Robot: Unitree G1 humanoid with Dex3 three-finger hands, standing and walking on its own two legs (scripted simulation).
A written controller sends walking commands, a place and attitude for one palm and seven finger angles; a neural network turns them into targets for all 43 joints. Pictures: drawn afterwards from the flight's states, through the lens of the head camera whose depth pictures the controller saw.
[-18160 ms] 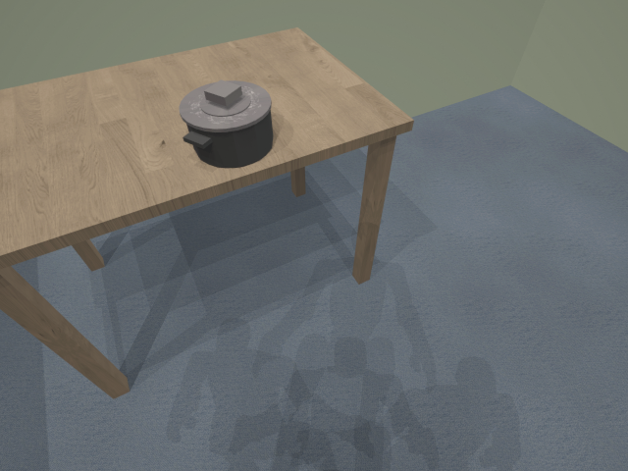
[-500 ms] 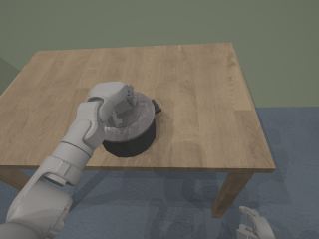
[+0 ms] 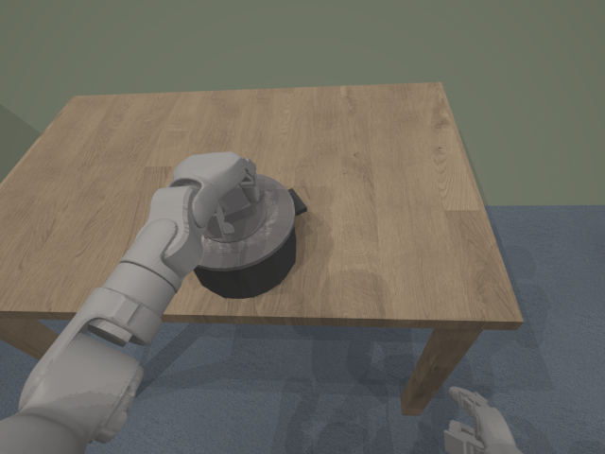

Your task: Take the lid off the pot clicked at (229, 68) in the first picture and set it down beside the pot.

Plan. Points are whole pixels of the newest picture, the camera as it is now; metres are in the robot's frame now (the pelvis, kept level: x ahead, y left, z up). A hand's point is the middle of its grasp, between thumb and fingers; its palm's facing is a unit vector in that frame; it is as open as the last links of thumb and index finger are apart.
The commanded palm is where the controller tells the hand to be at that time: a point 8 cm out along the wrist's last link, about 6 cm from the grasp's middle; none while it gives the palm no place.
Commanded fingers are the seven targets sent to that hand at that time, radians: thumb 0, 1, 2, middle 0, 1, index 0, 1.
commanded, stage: close the fingers and squeeze the knob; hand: left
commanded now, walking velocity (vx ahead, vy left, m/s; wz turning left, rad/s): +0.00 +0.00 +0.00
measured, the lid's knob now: (229, 205) +0.44 +0.13 +0.08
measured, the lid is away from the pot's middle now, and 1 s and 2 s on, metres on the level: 0.00 0.01 0.03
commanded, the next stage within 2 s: lift the lid straight up in 0.16 s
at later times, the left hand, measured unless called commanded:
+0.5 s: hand (220, 207) +0.42 +0.13 +0.10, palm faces -0.32 -0.06 -0.94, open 8.3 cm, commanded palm +0.40 +0.14 +0.19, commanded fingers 0.00 0.39 1.18 -0.83 -0.95 -0.90 -0.99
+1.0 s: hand (211, 186) +0.42 +0.13 +0.14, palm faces -0.27 -0.07 -0.96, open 8.1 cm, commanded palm +0.40 +0.14 +0.23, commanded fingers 0.00 0.39 1.18 -0.83 -0.95 -0.90 -0.99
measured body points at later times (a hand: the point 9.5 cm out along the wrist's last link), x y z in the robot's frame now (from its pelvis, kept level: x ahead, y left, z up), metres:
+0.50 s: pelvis +0.00 +0.00 +0.00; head +0.03 -0.04 +0.45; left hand +0.43 +0.13 +0.16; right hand +0.15 -0.24 -0.13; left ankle +0.00 +0.15 -0.74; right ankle -0.02 -0.15 -0.74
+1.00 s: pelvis +0.00 +0.00 +0.00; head +0.03 -0.04 +0.45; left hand +0.42 +0.13 +0.20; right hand +0.20 -0.22 -0.11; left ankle +0.00 +0.15 -0.74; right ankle -0.02 -0.15 -0.74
